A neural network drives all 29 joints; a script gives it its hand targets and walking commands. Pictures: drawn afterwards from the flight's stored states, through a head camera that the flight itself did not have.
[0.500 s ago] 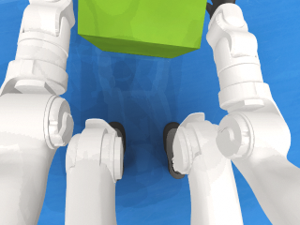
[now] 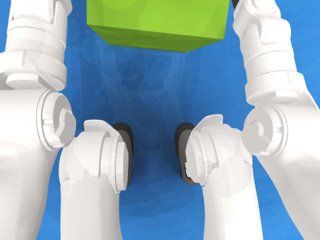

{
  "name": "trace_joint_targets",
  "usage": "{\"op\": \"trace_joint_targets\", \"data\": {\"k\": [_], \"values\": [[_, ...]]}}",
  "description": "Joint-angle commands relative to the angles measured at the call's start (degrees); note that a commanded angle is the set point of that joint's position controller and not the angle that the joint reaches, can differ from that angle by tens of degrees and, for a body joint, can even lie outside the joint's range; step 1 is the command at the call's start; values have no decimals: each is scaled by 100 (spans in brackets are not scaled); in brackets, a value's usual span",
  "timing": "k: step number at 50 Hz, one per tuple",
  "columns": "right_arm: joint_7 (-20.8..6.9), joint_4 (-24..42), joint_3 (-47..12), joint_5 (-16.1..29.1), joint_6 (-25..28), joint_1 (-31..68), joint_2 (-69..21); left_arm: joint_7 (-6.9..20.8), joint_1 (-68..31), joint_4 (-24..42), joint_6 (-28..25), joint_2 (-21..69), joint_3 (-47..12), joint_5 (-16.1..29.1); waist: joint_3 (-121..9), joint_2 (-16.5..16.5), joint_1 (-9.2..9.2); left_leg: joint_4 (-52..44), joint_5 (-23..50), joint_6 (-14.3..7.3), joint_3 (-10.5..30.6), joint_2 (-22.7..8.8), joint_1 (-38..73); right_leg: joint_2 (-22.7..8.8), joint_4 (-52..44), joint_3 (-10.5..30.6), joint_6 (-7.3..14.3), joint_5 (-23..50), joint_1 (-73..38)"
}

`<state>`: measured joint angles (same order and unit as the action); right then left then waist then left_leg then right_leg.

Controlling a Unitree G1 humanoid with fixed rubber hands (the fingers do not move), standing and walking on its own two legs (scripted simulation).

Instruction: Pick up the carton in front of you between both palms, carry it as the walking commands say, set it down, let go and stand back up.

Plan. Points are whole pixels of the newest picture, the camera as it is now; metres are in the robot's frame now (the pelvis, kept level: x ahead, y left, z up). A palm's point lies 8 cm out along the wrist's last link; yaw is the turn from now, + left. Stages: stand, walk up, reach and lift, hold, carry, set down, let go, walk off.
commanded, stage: set down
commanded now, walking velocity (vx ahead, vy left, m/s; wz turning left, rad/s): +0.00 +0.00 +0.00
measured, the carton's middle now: out of the picture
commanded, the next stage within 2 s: let go in 1.62 s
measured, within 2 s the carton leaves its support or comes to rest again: neither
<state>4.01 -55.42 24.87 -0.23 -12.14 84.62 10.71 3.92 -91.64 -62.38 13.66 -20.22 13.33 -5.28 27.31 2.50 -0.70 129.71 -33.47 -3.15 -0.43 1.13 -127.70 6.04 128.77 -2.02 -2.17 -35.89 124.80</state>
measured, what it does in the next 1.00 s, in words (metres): rises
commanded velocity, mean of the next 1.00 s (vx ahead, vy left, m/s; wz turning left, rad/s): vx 0.00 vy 0.00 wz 0.00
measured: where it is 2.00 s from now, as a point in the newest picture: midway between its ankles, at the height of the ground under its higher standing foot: (155, 164)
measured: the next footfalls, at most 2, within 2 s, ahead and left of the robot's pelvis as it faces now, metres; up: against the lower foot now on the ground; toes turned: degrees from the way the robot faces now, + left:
none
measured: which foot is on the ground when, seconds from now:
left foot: down 0.00-1.00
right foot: down 0.00-1.00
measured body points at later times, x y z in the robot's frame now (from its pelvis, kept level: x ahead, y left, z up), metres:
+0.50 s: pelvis +0.00 +0.00 +0.00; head +0.38 +0.03 +0.23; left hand +0.57 +0.22 -0.19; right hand +0.55 -0.16 -0.18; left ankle +0.11 +0.10 -0.32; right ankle +0.11 -0.11 -0.32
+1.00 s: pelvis +0.01 -0.01 +0.09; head +0.35 +0.03 +0.37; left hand +0.60 +0.22 -0.03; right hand +0.57 -0.16 -0.03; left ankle +0.11 +0.10 -0.32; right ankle +0.11 -0.11 -0.32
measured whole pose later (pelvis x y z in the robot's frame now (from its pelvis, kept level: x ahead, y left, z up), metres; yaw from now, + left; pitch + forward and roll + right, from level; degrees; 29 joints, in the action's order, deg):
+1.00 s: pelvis +0.01 -0.01 +0.09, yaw +1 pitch +42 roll -4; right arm 10.6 -52.1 17.7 5.4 -11.7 78.5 11.0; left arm 1.5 -87.9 -66.3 10.8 -29.4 6.3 5.1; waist 9.7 0.5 -3.5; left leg 111.6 -30.5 -1.2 1.3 2.5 -122.8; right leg 5.0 110.8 -1.7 -1.0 -32.7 120.1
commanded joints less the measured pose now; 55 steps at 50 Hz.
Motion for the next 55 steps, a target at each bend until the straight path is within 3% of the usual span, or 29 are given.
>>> {"op": "trace_joint_targets", "data": {"k": [1,13,15,18,20,23,26,30,33,38,45,49,55], "values": [[-1252,123,-1521,292,-123,2615,-4473,1157,-1629,-132,51,4422,-1082,214,-4486,-394,134,-1064,1043,-62,326,352,2769,189,-955,-61,222,781,-1330],[-1104,-183,-1015,17,-105,2150,-3605,1070,-1431,-325,44,3381,-783,-87,-3954,-409,97,-1047,813,-8,347,262,2915,115,-914,-65,108,594,-1516],[-857,-216,-676,-120,5,1768,-2526,824,-1233,-322,-80,2231,-519,-138,-4019,-449,64,-1043,914,63,322,211,3098,55,-924,-113,45,695,-1708],[-35,-183,-85,-177,403,1029,503,-52,-1133,-69,-509,-1023,-84,50,-4665,-551,39,-1029,1245,214,312,104,3571,-76,-933,-160,-38,1033,-2032],[282,-141,-300,184,598,1410,1074,-416,-1716,20,-726,-1584,-314,505,-5443,-593,-42,-918,1726,283,414,45,3780,-105,-887,-114,-65,1477,-2098],[414,-57,-697,636,762,1719,1280,-562,-2189,18,-905,-1666,-865,1186,-6222,-705,-250,-776,2292,278,528,-43,3990,-207,-789,-83,-45,2027,-2126],[413,-30,-1034,948,794,1671,1225,-482,-2239,-167,-943,-1527,-1434,1750,-6750,-782,-468,-728,2534,248,559,-66,4208,-281,-804,-106,-6,2241,-2197],[453,139,-1268,1167,724,1458,1176,-372,-1977,-355,-882,-1652,-1650,2035,-7475,-756,-492,-772,2630,212,451,-43,4394,-290,-907,-127,15,2430,-2610],[549,543,-1348,1254,642,1368,1131,-387,-1805,-181,-820,-1856,-1479,1896,-8315,-723,-332,-904,2731,204,299,2,4639,-232,-1057,-137,0,2647,-3145],[740,1382,-1286,1182,314,1229,1057,-456,-1683,682,-530,-2055,-955,1421,-9454,-679,-160,-1456,2548,158,25,141,4886,-85,-1623,-111,12,2729,-3945],[719,876,-789,677,139,686,694,-296,-1330,281,-382,-1604,-666,1096,-7865,-866,-348,-2286,1895,226,95,122,4102,-102,-2475,-100,28,1963,-2942],[640,884,-585,467,136,621,646,-206,-1249,127,-383,-1483,-615,990,-7858,-939,-426,-2726,1859,274,129,119,4205,-114,-2860,-162,10,1858,-2871],[570,1255,-550,452,53,618,697,-176,-1191,348,-279,-1559,-471,812,-8547,-942,-378,-3374,2085,298,94,174,4965,-109,-3430,-243,-33,1969,-3270]]}}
